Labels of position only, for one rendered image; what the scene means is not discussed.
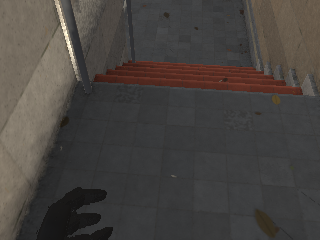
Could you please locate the left robot hand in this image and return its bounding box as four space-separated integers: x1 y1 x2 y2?
36 187 114 240

